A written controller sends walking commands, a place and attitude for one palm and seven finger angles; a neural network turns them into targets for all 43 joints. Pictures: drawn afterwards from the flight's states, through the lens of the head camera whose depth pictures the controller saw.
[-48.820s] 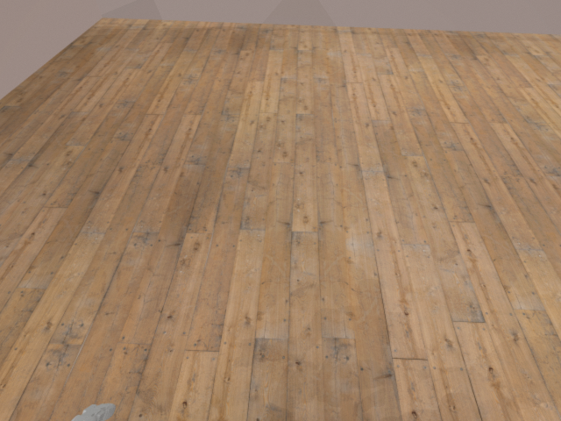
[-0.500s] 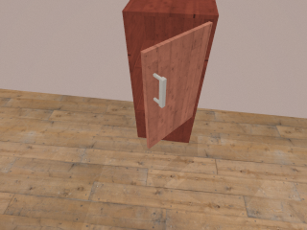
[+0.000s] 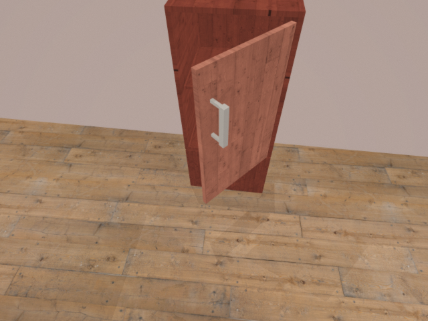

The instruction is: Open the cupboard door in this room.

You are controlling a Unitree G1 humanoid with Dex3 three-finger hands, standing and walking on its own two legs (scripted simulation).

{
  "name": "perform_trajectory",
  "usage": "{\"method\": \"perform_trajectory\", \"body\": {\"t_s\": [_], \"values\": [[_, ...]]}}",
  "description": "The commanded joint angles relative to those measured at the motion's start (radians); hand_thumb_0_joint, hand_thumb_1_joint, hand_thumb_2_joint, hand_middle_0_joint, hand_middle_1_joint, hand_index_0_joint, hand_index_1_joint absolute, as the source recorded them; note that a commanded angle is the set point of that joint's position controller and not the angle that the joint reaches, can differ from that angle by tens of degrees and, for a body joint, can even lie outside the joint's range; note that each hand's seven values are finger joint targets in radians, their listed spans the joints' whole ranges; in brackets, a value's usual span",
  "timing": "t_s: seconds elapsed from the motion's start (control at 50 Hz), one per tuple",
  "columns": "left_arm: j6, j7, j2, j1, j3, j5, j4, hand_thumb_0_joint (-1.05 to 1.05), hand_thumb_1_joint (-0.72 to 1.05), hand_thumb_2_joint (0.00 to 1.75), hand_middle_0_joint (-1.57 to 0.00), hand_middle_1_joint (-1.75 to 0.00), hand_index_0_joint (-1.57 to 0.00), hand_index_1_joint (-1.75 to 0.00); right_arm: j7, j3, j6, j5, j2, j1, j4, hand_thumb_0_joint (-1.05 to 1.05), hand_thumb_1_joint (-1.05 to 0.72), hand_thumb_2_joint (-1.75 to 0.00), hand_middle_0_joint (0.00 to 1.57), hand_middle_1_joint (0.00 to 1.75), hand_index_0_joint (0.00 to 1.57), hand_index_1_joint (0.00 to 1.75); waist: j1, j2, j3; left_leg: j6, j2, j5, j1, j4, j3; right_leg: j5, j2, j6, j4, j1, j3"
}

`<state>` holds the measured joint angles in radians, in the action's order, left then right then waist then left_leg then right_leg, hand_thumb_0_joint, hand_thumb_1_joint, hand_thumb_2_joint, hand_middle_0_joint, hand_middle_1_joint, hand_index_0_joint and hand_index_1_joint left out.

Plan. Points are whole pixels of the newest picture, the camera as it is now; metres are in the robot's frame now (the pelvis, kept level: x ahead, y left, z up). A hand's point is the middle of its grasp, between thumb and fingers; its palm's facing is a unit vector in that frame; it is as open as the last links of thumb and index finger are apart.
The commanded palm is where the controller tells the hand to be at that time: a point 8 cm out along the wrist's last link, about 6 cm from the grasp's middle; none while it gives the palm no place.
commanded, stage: look to check the result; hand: left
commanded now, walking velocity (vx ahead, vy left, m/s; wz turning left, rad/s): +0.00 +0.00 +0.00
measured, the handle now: (218, 123) +0.60 +0.02 -0.01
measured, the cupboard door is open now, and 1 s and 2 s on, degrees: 49 49 49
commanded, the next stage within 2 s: walk to a spot facing it in 0.30 s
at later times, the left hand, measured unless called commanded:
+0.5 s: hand out of the picture +0.07 +0.21 -0.16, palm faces -0.01 -0.96 -0.29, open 7.4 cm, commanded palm none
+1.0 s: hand out of the picture +0.09 +0.16 -0.17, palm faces -0.19 -0.94 -0.28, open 7.4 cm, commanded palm none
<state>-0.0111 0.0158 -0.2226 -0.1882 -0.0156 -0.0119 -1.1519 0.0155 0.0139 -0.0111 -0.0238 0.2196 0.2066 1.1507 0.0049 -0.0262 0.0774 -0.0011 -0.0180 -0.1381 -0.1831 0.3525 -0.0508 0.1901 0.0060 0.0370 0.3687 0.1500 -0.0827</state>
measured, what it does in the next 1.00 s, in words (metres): lifts its left foot, turning right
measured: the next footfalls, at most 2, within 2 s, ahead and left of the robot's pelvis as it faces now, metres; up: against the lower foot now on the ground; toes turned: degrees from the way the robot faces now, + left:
left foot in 1.28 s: +0.12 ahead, +0.10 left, +0.00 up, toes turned -37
right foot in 1.50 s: +0.01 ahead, -0.16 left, +0.00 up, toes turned -32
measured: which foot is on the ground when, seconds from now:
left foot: down 0.00-0.84, up 0.86-1.00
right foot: down 0.00-1.00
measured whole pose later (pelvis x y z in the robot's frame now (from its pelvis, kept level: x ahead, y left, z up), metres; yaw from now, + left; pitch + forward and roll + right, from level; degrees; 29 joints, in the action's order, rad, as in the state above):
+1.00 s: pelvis +0.00 -0.03 -0.01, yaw -16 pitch +1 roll +2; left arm 0.04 0.01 -0.18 -0.23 -0.07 -0.02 -0.97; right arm 0.03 0.07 -0.06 -0.02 0.23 0.13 0.98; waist -0.03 -0.01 0.12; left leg 0.04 -0.03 -0.44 -0.45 1.06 -0.02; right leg 0.25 0.07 0.08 0.54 0.30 0.07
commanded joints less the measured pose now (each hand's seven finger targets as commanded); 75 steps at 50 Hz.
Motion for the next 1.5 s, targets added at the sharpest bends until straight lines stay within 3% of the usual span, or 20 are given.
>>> {"method": "perform_trajectory", "body": {"t_s": [0.0, 0.4, 0.58, 0.74, 0.78, 0.8, 0.82, 0.84, 0.86, 0.94, 1.12, 1.18, 1.2, 1.24, 1.26, 1.32, 1.4, 1.42, 1.46, 1.48], "values": [[-0.017, 0.010, -0.164, 0.006, -0.027, 0.002, 0.040, 0.00, 0.90, 0.90, -0.20, -0.30, -0.20, -0.30, 0.008, 0.017, 0.015, 0.002, 0.136, 0.004, -0.040, 0.00, -0.90, -0.90, 0.20, 0.30, 0.20, 0.30, 0.005, 0.023, -0.042, -0.023, -0.097, 0.034, 0.052, -0.057, 0.093, -0.006, -0.131, 0.016, -0.111, 0.041, 0.128], [-0.026, 0.008, -0.206, 0.050, -0.027, 0.001, 0.046, 0.00, 0.90, 0.90, -0.20, -0.30, -0.20, -0.30, 0.006, 0.018, 0.021, 0.001, 0.190, -0.060, -0.048, 0.00, -0.90, -0.90, 0.20, 0.30, 0.20, 0.30, 0.005, 0.024, -0.075, -0.019, -0.105, 0.080, 0.088, -0.072, 0.097, -0.091, -0.137, 0.009, -0.127, -0.001, 0.134], [0.034, 0.003, -0.166, 0.009, -0.061, -0.006, 0.123, 0.00, 0.90, 0.90, -0.20, -0.30, -0.20, -0.30, 0.028, 0.046, -0.010, 0.000, 0.139, 0.017, -0.111, 0.00, -0.90, -0.90, 0.20, 0.30, 0.20, 0.30, 0.013, 0.044, -0.082, -0.011, -0.136, 0.045, 0.059, 0.075, -0.012, -0.275, -0.116, 0.025, 0.044, 0.086, 0.213], [0.066, -0.026, -0.097, -0.014, -0.080, -0.007, 0.219, 0.00, 0.90, 0.90, -0.20, -0.30, -0.20, -0.30, 0.032, 0.081, 0.000, -0.014, 0.197, -0.019, -0.196, 0.00, -0.90, -0.90, 0.20, 0.30, 0.20, 0.30, -0.019, -0.181, -0.071, -0.162, -0.392, 0.028, -0.010, -0.052, 0.123, 0.292, -0.018, -0.008, 0.477, 0.221, 0.102], [0.060, -0.030, -0.088, -0.074, -0.086, -0.009, 0.216, 0.00, 0.90, 0.90, -0.20, -0.30, -0.20, -0.30, 0.032, 0.083, 0.001, -0.013, 0.191, -0.066, -0.219, 0.00, -0.90, -0.90, 0.20, 0.30, 0.20, 0.30, -0.068, -0.079, -0.085, -0.115, -0.353, 0.092, -0.074, 0.078, 0.036, 0.195, -0.043, -0.002, 0.324, 0.099, 0.109], [0.052, -0.027, -0.122, -0.132, -0.096, -0.016, 0.205, 0.00, 0.90, 0.90, -0.20, -0.30, -0.20, -0.30, 0.032, 0.083, -0.005, -0.006, 0.176, -0.097, -0.236, 0.00, -0.90, -0.90, 0.20, 0.30, 0.20, 0.30, -0.098, 0.073, -0.068, -0.046, -0.236, -0.008, -0.151, 0.252, -0.046, -0.065, -0.066, 0.011, 0.131, 0.034, 0.199], [0.040, -0.010, -0.227, -0.142, -0.116, -0.028, 0.204, 0.00, 0.90, 0.90, -0.20, -0.30, -0.20, -0.30, 0.027, 0.077, -0.012, 0.011, 0.097, -0.080, -0.264, 0.00, -0.90, -0.90, 0.20, 0.30, 0.20, 0.30, -0.080, 0.403, -0.076, 0.036, -0.041, -0.363, -0.315, 0.486, -0.148, -0.253, -0.292, 0.073, -0.061, -0.031, 0.551], [0.043, -0.005, -0.258, -0.157, -0.117, -0.009, 0.211, 0.00, 0.90, 0.90, -0.20, -0.30, -0.20, -0.30, 0.021, 0.078, -0.025, 0.014, 0.124, -0.086, -0.268, 0.00, -0.90, -0.90, 0.20, 0.30, 0.20, 0.30, -0.100, 0.306, -0.064, 0.034, -0.014, -0.487, -0.330, 0.696, -0.013, -0.193, -0.346, 0.161, -0.118, 0.030, 0.637], [0.045, 0.006, -0.225, -0.116, -0.122, -0.010, 0.220, 0.00, 0.90, 0.90, -0.20, -0.30, -0.20, -0.30, 0.023, 0.083, -0.030, 0.012, 0.110, -0.099, -0.265, 0.00, -0.90, -0.90, 0.20, 0.30, 0.20, 0.30, -0.067, 0.237, -0.057, 0.026, -0.020, -0.421, -0.372, 0.800, 0.057, -0.160, -0.299, 0.153, -0.103, 0.044, 0.637], [0.028, 0.015, -0.161, -0.063, -0.107, -0.008, 0.249, 0.00, 0.90, 0.90, -0.20, -0.30, -0.20, -0.30, 0.020, 0.066, -0.023, 0.008, 0.076, -0.091, -0.264, 0.00, -0.90, -0.90, 0.20, 0.30, 0.20, 0.30, -0.024, 0.112, -0.123, 0.050, -0.034, -0.299, -0.352, 0.733, 0.077, -0.316, -0.212, 0.174, -0.020, -0.029, 0.506], [0.040, 0.005, -0.189, -0.092, -0.122, -0.016, 0.259, 0.00, 0.90, 0.90, -0.20, -0.30, -0.20, -0.30, 0.029, 0.064, -0.010, 0.024, 0.076, -0.133, -0.311, 0.00, -0.90, -0.90, 0.20, 0.30, 0.20, 0.30, -0.047, 0.159, -0.135, 0.038, 0.012, -0.317, -0.243, 0.430, 0.085, -0.330, -0.166, 0.161, -0.011, -0.052, 0.596], [0.046, 0.002, -0.186, -0.032, -0.118, -0.012, 0.279, 0.00, 0.90, 0.90, -0.20, -0.30, -0.20, -0.30, 0.035, 0.064, 0.000, 0.028, 0.084, -0.040, -0.291, 0.00, -0.90, -0.90, 0.20, 0.30, 0.20, 0.30, 0.006, 0.148, -0.156, 0.028, 0.021, -0.203, -0.048, 0.160, 0.093, -0.280, -0.116, 0.099, 0.039, 0.064, 0.590], [0.046, -0.001, -0.168, -0.007, -0.112, -0.004, 0.291, 0.00, 0.90, 0.90, -0.20, -0.30, -0.20, -0.30, 0.041, 0.069, 0.009, 0.025, 0.107, 0.004, -0.276, 0.00, -0.90, -0.90, 0.20, 0.30, 0.20, 0.30, 0.029, 0.095, -0.167, 0.012, -0.023, -0.128, 0.117, 0.032, 0.110, -0.190, -0.066, 0.049, 0.081, 0.189, 0.536], [0.038, -0.027, -0.109, 0.012, -0.095, 0.006, 0.340, 0.00, 0.90, 0.90, -0.20, -0.30, -0.20, -0.30, 0.051, 0.091, 0.016, -0.004, 0.252, 0.018, -0.300, 0.00, -0.90, -0.90, 0.20, 0.30, 0.20, 0.30, 0.028, -0.275, -0.124, -0.181, -0.451, -0.009, 0.208, -0.120, 0.508, 0.380, 0.097, -0.061, 0.463, 0.486, 0.204], [0.030, -0.036, -0.134, 0.034, -0.103, -0.006, 0.376, 0.00, 0.90, 0.90, -0.20, -0.30, -0.20, -0.30, 0.054, 0.091, 0.012, -0.005, 0.260, -0.014, -0.334, 0.00, -0.90, -0.90, 0.20, 0.30, 0.20, 0.30, 0.014, -0.150, -0.085, -0.246, -0.510, 0.045, 0.048, -0.090, 0.495, 0.377, 0.019, -0.085, 0.621, 0.453, 0.169], [0.041, -0.048, -0.107, 0.067, -0.094, -0.005, 0.352, 0.00, 0.90, 0.90, -0.20, -0.30, -0.20, -0.30, 0.045, 0.075, 0.021, -0.021, 0.192, -0.029, -0.323, 0.00, -0.90, -0.90, 0.20, 0.30, 0.20, 0.30, -0.003, -0.204, -0.104, -0.158, -0.306, 0.576, 0.101, 0.070, 0.180, 0.351, -0.003, -0.079, 0.655, 0.413, 0.116], [0.044, -0.061, -0.105, 0.006, -0.089, -0.002, 0.340, 0.00, 0.90, 0.90, -0.20, -0.30, -0.20, -0.30, 0.036, 0.087, 0.008, -0.014, 0.227, -0.027, -0.331, 0.00, -0.90, -0.90, 0.20, 0.30, 0.20, 0.30, -0.024, -0.141, -0.128, -0.060, -0.246, 0.388, -0.021, 0.188, 0.055, 0.141, 0.041, -0.050, 0.314, 0.104, 0.000], [0.042, -0.060, -0.130, -0.051, -0.098, -0.002, 0.323, 0.00, 0.90, 0.90, -0.20, -0.30, -0.20, -0.30, 0.033, 0.087, 0.005, -0.007, 0.230, -0.043, -0.339, 0.00, -0.90, -0.90, 0.20, 0.30, 0.20, 0.30, -0.058, -0.071, -0.128, -0.030, -0.220, 0.242, -0.116, 0.267, 0.034, 0.011, 0.036, -0.039, 0.200, -0.023, 0.012], [0.029, -0.030, -0.312, -0.139, -0.130, -0.013, 0.310, 0.00, 0.90, 0.90, -0.20, -0.30, -0.20, -0.30, 0.019, 0.065, -0.002, 0.018, 0.118, -0.078, -0.402, 0.00, -0.90, -0.90, 0.20, 0.30, 0.20, 0.30, -0.104, 0.374, -0.142, 0.065, -0.013, -0.529, -0.387, 0.701, -0.044, -0.387, -0.381, 0.165, -0.055, -0.121, 0.621], [0.040, -0.026, -0.358, -0.127, -0.130, -0.012, 0.321, 0.00, 0.90, 0.90, -0.20, -0.30, -0.20, -0.30, 0.016, 0.060, -0.006, 0.020, 0.146, -0.053, -0.398, 0.00, -0.90, -0.90, 0.20, 0.30, 0.20, 0.30, -0.101, 0.298, -0.140, 0.044, -0.051, -0.556, -0.366, 0.777, 0.061, -0.105, -0.401, 0.244, -0.052, -0.011, 0.652]]}}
